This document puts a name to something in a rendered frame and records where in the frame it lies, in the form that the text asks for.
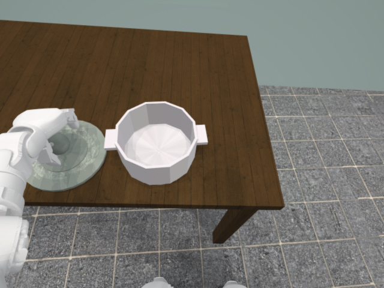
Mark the left robot forearm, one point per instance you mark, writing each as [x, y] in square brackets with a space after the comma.
[19, 149]

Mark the lid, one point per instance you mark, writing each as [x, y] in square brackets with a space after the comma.
[80, 163]

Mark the robot left hand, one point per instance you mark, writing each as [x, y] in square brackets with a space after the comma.
[49, 121]

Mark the table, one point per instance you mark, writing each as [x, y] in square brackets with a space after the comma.
[102, 72]

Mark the left robot upper arm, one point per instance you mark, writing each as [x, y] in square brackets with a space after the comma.
[13, 245]

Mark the left robot shin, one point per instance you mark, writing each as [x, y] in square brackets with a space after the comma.
[160, 279]

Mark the pot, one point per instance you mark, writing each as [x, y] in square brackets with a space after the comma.
[156, 142]

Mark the knob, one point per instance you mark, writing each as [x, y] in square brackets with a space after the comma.
[61, 143]

